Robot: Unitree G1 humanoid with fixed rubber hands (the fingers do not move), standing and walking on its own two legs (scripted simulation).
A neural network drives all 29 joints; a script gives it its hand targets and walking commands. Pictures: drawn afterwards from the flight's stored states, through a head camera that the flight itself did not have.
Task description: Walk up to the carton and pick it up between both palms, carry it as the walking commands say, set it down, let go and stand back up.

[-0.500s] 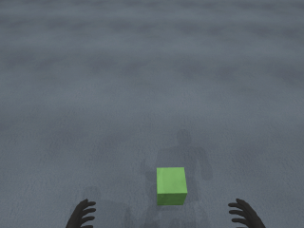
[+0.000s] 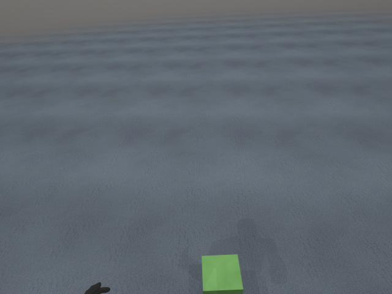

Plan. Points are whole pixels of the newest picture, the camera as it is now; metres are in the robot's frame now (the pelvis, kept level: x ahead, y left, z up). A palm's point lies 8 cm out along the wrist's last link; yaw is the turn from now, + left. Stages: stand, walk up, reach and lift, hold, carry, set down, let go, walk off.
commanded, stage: stand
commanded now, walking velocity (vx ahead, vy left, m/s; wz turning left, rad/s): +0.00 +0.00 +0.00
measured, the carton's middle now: (221, 283) +0.48 -0.07 -0.65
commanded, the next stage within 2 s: none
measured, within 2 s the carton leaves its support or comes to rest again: neither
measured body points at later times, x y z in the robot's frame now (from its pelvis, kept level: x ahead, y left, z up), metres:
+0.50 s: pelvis +0.00 +0.00 +0.00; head -0.06 -0.01 +0.45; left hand +0.15 +0.26 -0.07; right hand +0.10 -0.26 -0.10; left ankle -0.04 +0.13 -0.73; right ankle +0.02 -0.12 -0.73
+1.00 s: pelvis -0.03 +0.00 +0.00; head -0.07 -0.01 +0.45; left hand +0.13 +0.26 -0.08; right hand +0.07 -0.26 -0.11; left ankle -0.04 +0.13 -0.73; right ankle +0.02 -0.12 -0.73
